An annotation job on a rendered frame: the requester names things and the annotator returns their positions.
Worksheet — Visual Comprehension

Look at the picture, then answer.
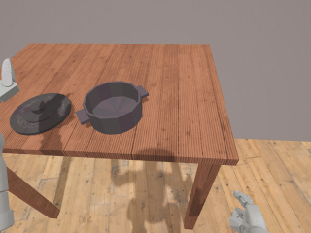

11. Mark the right robot hand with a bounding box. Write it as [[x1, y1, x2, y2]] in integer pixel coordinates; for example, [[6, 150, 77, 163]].
[[229, 190, 267, 233]]

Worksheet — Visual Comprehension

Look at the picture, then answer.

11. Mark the pot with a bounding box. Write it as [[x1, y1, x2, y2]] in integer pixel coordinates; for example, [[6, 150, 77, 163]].
[[75, 81, 149, 135]]

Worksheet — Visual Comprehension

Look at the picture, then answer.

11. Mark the lid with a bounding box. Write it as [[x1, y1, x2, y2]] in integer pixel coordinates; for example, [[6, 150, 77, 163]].
[[9, 93, 72, 136]]

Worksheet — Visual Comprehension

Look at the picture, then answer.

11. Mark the knob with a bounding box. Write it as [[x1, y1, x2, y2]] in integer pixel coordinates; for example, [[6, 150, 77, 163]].
[[30, 101, 47, 114]]

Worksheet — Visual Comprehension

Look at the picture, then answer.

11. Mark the left robot hand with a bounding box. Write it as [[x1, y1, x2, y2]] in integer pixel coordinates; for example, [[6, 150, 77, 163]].
[[0, 58, 20, 103]]

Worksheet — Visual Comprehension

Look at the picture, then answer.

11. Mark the table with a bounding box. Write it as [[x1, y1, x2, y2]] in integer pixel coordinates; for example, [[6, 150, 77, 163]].
[[0, 43, 239, 230]]

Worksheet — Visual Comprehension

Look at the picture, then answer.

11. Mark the left robot forearm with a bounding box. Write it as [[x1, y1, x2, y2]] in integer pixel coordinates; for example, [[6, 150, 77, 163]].
[[0, 133, 15, 233]]

